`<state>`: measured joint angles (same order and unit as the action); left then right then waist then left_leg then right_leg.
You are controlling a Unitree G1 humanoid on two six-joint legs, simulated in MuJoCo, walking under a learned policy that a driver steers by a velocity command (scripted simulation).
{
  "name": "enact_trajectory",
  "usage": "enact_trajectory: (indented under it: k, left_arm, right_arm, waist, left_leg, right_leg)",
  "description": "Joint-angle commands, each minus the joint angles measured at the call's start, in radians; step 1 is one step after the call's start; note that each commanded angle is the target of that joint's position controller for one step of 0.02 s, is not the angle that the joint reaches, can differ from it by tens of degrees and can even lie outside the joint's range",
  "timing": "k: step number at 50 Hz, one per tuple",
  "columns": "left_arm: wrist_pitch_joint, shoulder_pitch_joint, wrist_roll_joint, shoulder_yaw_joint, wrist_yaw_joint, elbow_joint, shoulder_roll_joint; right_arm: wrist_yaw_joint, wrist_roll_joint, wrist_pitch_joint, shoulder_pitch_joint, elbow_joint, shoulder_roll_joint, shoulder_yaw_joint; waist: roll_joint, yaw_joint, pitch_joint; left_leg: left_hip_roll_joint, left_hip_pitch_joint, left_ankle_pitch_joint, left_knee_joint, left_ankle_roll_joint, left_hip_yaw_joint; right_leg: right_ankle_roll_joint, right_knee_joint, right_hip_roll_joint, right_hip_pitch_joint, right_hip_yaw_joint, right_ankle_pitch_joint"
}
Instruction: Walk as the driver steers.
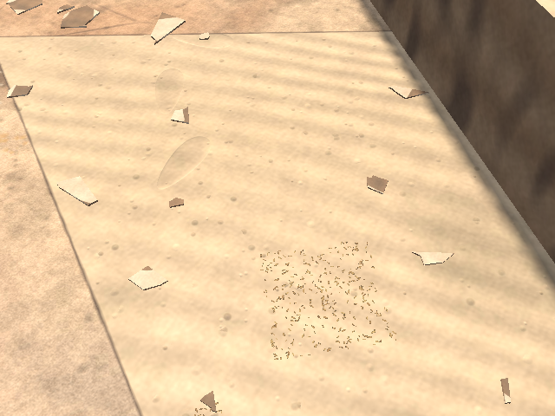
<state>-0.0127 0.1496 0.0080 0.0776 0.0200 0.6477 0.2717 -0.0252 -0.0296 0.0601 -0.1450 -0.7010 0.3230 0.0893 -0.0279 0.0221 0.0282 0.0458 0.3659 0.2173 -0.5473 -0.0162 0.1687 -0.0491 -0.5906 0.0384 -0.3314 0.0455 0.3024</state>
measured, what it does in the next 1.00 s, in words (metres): steps on the spot, turning left: right foot, then left foot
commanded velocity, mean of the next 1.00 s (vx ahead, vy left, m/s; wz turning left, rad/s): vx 0.00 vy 0.00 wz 0.37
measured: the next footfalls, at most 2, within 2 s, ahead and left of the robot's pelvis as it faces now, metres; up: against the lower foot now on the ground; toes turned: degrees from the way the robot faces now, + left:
right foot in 0.02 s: +0.05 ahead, -0.12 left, +0.00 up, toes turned +4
left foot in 0.44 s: -0.02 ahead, +0.13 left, +0.00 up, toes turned +18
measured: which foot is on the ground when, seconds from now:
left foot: down 0.00-0.02, up 0.04-0.42, down 0.44-1.00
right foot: up 0.00-0.00, down 0.02-0.44, up 0.46-0.82, down 0.84-1.00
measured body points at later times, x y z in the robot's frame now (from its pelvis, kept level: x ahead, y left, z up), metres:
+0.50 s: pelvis -0.02 +0.03 +0.00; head +0.01 +0.06 +0.44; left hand +0.03 +0.34 -0.11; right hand +0.22 -0.19 -0.08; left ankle -0.05 +0.12 -0.73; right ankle +0.00 -0.12 -0.70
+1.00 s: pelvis -0.02 +0.02 +0.00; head +0.00 +0.02 +0.45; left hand +0.01 +0.32 -0.10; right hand +0.20 -0.16 -0.11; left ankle -0.05 +0.12 -0.73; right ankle +0.03 -0.11 -0.73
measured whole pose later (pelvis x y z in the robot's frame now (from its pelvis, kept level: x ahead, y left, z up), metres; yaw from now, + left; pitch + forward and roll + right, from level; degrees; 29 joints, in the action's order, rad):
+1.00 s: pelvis -0.02 +0.02 +0.00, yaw +21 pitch -1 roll +0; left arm -0.01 0.19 -0.01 0.04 0.01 0.77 0.25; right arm 0.00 0.02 0.02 -0.17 -0.75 0.23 0.03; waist -0.02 0.00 0.03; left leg 0.05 0.23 0.27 -0.51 0.03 0.03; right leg -0.03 -0.52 -0.04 -0.22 0.01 0.29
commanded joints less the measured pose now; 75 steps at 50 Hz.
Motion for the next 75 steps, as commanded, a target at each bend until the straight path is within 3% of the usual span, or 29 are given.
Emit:
enact_trajectory:
  k: [1,2,3,4,6,8,14,18,20,21,22,23,24,25,26,28,30,34,39,41,43,44,46,49,57,68,70,72,75]
  left_arm:
    - [-0.008,0.119,-0.02,0.057,0.004,-0.045,0.176]
    - [0.0,0.085,-0.057,0.07,0.001,-0.064,0.251]
    - [-0.011,0.06,-0.075,0.06,0.0,-0.085,0.218]
    - [-0.017,-0.006,-0.064,0.042,0.004,-0.095,0.158]
    - [-0.021,-0.076,-0.027,0.026,0.013,-0.105,0.11]
    - [-0.016,-0.052,-0.028,0.019,0.026,-0.098,0.103]
    - [0.009,0.03,-0.025,0.047,0.031,-0.066,0.17]
    - [0.011,0.015,-0.006,0.059,0.011,-0.055,0.198]
    - [0.011,-0.007,0.016,0.06,0.008,-0.047,0.199]
    - [0.011,0.011,0.023,0.056,0.007,-0.032,0.179]
    - [0.008,0.065,0.01,0.043,0.001,-0.012,0.136]
    - [0.005,0.054,-0.055,0.009,-0.008,-0.062,0.056]
    - [0.005,-0.047,-0.035,0.024,0.005,-0.079,0.11]
    - [0.013,-0.072,-0.008,0.035,0.012,-0.071,0.151]
    - [0.02,-0.058,-0.004,0.038,0.017,-0.055,0.15]
    - [0.031,-0.014,-0.018,0.042,0.026,-0.021,0.148]
    - [0.031,0.024,-0.012,0.037,0.02,0.0,0.128]
    - [0.032,-0.012,-0.011,0.013,0.015,0.002,0.084]
    - [0.026,-0.014,-0.004,0.01,0.01,0.01,0.097]
    - [0.015,0.031,-0.013,0.0,0.005,0.033,0.075]
    - [0.006,0.052,-0.031,0.007,0.007,0.031,0.15]
    - [0.005,0.026,-0.017,0.018,0.002,0.053,0.178]
    - [-0.004,0.005,-0.02,-0.001,-0.009,0.048,0.097]
    - [-0.019,0.011,-0.023,-0.009,-0.008,0.062,0.087]
    - [-0.018,0.023,-0.019,-0.02,0.004,0.097,0.084]
    - [-0.017,0.027,-0.015,-0.028,0.004,0.185,0.071]
    - [-0.011,0.051,-0.007,-0.023,0.007,0.212,0.08]
    - [-0.011,0.058,0.005,-0.019,0.013,0.214,0.095]
    - [-0.044,0.14,0.017,-0.005,0.011,0.24,0.141]
  right_arm:
    - [-0.003,0.004,-0.007,0.01,0.082,0.068,0.018]
    - [0.0,0.014,-0.023,-0.017,0.103,0.062,0.022]
    - [0.001,0.021,-0.035,-0.01,0.102,0.137,0.045]
    - [0.002,0.007,-0.03,-0.023,0.077,0.176,0.063]
    - [-0.008,0.012,-0.005,-0.064,0.036,0.15,0.065]
    - [-0.002,0.007,0.001,-0.04,0.056,0.111,0.054]
    - [0.029,0.011,-0.006,0.052,0.131,0.047,0.015]
    - [0.044,0.007,0.001,0.023,0.144,0.068,0.021]
    - [0.052,0.005,0.006,-0.03,0.135,0.063,0.026]
    - [0.049,0.007,0.006,-0.076,0.119,0.072,0.034]
    - [0.038,0.01,0.003,-0.112,0.115,0.125,0.051]
    - [0.019,0.021,-0.007,-0.129,0.141,0.247,0.072]
    - [0.03,0.06,-0.032,-0.134,0.153,0.214,0.057]
    - [0.035,0.065,-0.051,-0.105,0.143,0.177,0.041]
    - [0.031,0.049,-0.06,-0.053,0.133,0.146,0.031]
    - [0.021,0.024,-0.06,0.02,0.133,0.099,0.01]
    - [0.012,0.037,-0.061,0.034,0.128,0.069,-0.006]
    - [0.006,0.04,-0.061,0.028,0.107,0.067,-0.01]
    - [0.02,0.041,-0.056,0.021,0.073,0.068,-0.016]
    - [0.022,0.031,-0.057,0.037,0.056,0.038,-0.03]
    - [0.027,0.055,-0.075,-0.03,0.034,0.013,-0.039]
    - [0.031,0.053,-0.08,-0.066,0.029,0.015,-0.032]
    - [0.027,0.048,-0.072,0.028,0.028,0.041,-0.027]
    - [0.018,0.045,-0.051,0.021,0.019,0.019,-0.029]
    - [0.007,0.04,-0.051,-0.016,-0.039,0.007,-0.024]
    - [-0.01,0.036,-0.05,-0.044,-0.131,0.014,-0.018]
    - [-0.013,0.027,-0.046,-0.071,-0.158,0.018,-0.014]
    - [-0.015,0.019,-0.056,-0.069,-0.156,0.019,-0.011]
    - [-0.001,0.006,-0.113,-0.033,-0.138,-0.026,-0.02]
  waist:
    - [0.047,-0.029,-0.137]
    - [0.295,0.005,-0.1]
    - [0.248,-0.007,-0.096]
    - [0.173,0.017,-0.062]
    - [0.149,0.029,-0.027]
    - [0.152,0.006,-0.027]
    - [0.191,-0.067,-0.092]
    - [0.213,-0.057,-0.104]
    - [0.203,-0.018,-0.11]
    - [0.179,0.001,-0.118]
    - [0.047,-0.004,-0.132]
    - [-0.299,-0.035,-0.145]
    - [-0.225,0.051,-0.192]
    - [-0.138,0.04,-0.153]
    - [-0.11,0.008,-0.121]
    - [-0.096,-0.029,-0.106]
    - [-0.102,-0.047,-0.13]
    - [-0.104,-0.021,-0.113]
    - [-0.111,-0.001,-0.066]
    - [-0.078,-0.046,-0.061]
    - [0.048,-0.009,-0.108]
    - [0.16,0.038,-0.106]
    - [0.115,-0.021,-0.075]
    - [0.102,-0.02,-0.056]
    - [0.031,-0.025,-0.039]
    - [0.027,-0.022,-0.025]
    - [0.038,-0.022,-0.03]
    - [0.064,-0.026,0.059]
    - [0.171,-0.049,0.111]
  left_leg:
    - [-0.062,0.087,0.171,-0.101,0.068,0.13]
    - [0.079,0.259,0.428,-0.333,0.009,-0.022]
    - [0.004,0.268,0.42,-0.554,-0.015,0.002]
    - [-0.013,0.267,0.337,-0.635,-0.022,0.004]
    - [-0.026,0.281,0.205,-0.704,-0.056,-0.028]
    - [-0.031,0.275,0.143,-0.7,-0.083,-0.076]
    - [-0.092,0.2,0.193,-0.381,-0.095,-0.154]
    - [-0.074,0.068,0.187,-0.205,-0.051,-0.223]
    - [-0.054,-0.033,0.078,-0.026,-0.005,-0.253]
    - [-0.029,-0.134,-0.015,0.09,0.027,-0.255]
    - [-0.084,-0.299,-0.227,0.167,0.07,-0.133]
    - [-0.381,-0.472,-0.681,0.139,0.209,0.253]
    - [-0.464,-0.355,-0.65,0.167,0.371,0.319]
    - [-0.406,-0.312,-0.565,0.183,0.348,0.217]
    - [-0.344,-0.283,-0.472,0.187,0.291,0.148]
    - [-0.281,-0.234,-0.452,0.195,0.241,0.073]
    - [-0.257,-0.217,-0.47,0.203,0.239,0.032]
    - [-0.239,-0.235,-0.348,0.207,0.232,0.022]
    - [-0.249,-0.178,-0.201,0.206,0.249,0.089]
    - [-0.217,-0.14,-0.177,0.18,0.204,0.076]
    - [-0.13,-0.079,-0.053,0.126,0.11,0.018]
    - [-0.07,-0.103,0.002,0.15,0.075,-0.05]
    - [-0.059,-0.151,-0.002,0.11,0.053,-0.071]
    - [-0.068,-0.149,-0.056,0.106,0.067,-0.061]
    - [-0.069,-0.155,-0.095,0.104,0.05,-0.066]
    - [-0.073,-0.188,-0.132,0.111,0.037,-0.072]
    - [-0.037,-0.171,0.132,0.093,0.051,-0.106]
    - [-0.025,-0.054,0.417,0.067,0.075,-0.111]
    - [-0.019,0.082,0.302,-0.089,0.073,-0.169]
  right_leg:
    - [0.099,0.268,-0.219,0.256,0.187,-0.147]
    - [0.26,0.312,-0.439,0.203,0.46,-0.3]
    - [0.342,0.337,-0.483,0.137,0.5,-0.247]
    - [0.306,0.33,-0.414,0.103,0.381,-0.184]
    - [0.233,0.314,-0.302,0.104,0.201,-0.162]
    - [0.237,0.308,-0.268,0.115,0.099,-0.242]
    - [0.278,0.276,-0.332,0.257,0.031,-0.326]
    - [0.27,0.234,-0.361,0.231,-0.008,-0.41]
    - [0.226,0.162,-0.357,0.212,-0.044,-0.42]
    - [0.176,0.093,-0.333,0.166,-0.086,-0.373]
    - [0.093,-0.058,-0.273,0.028,-0.161,-0.229]
    - [-0.018,-0.386,-0.132,-0.296,-0.225,0.352]
    - [-0.029,-0.554,-0.08,-0.347,-0.056,0.413]
    - [-0.02,-0.617,-0.099,-0.344,-0.019,0.343]
    - [-0.01,-0.598,-0.107,-0.346,-0.006,0.259]
    - [-0.022,-0.576,-0.108,-0.295,-0.003,0.124]
    - [-0.033,-0.558,-0.097,-0.224,-0.007,0.047]
    - [-0.038,-0.295,-0.109,-0.146,-0.006,0.027]
    - [-0.023,-0.061,-0.093,-0.01,-0.025,0.075]
    - [-0.002,0.172,-0.086,0.119,-0.034,-0.127]
    - [0.038,0.173,-0.189,0.276,0.071,-0.469]
    - [0.077,0.123,-0.179,0.213,0.05,-0.353]
    - [0.07,0.155,-0.142,0.128,0.034,-0.19]
    - [0.052,0.153,-0.127,0.116,0.02,-0.188]
    - [0.057,0.146,-0.112,0.12,0.013,-0.174]
    - [0.06,0.165,-0.093,0.122,0.0,-0.177]
    - [0.08,0.167,-0.068,0.112,-0.014,0.084]
    - [0.129,0.202,-0.095,0.043,0.047,0.395]
    - [0.236,0.334,-0.261,0.101,0.306,0.525]
Velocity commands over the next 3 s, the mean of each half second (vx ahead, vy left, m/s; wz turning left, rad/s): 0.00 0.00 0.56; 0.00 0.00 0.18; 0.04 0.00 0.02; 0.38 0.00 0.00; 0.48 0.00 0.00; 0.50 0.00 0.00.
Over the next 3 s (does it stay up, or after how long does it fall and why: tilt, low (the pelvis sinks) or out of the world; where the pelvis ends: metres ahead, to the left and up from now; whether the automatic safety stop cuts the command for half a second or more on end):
stays up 0.69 0.29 0.01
